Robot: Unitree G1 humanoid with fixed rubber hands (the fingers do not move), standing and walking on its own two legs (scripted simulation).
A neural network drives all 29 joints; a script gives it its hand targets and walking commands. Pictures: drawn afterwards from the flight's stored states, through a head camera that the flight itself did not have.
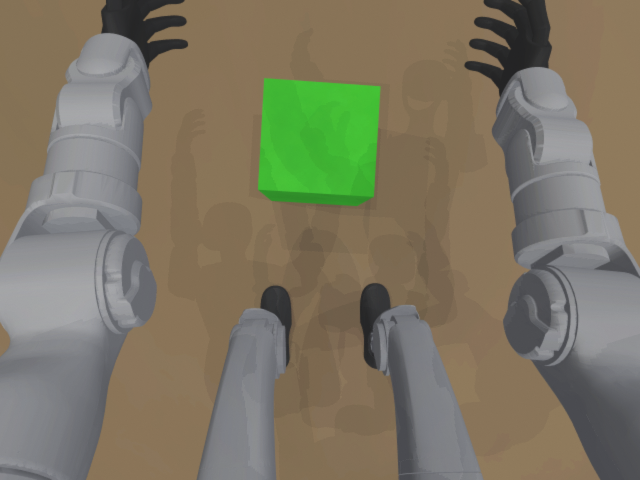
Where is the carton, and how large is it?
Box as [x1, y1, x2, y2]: [258, 78, 380, 205]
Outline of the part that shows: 264,78 258,189 271,200 357,205 372,197 374,185 380,86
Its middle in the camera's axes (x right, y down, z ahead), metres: -0.01 -0.18 +0.83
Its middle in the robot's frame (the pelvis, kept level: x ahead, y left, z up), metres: +0.53 +0.00 -0.52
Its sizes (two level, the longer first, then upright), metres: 0.210 0.200 0.250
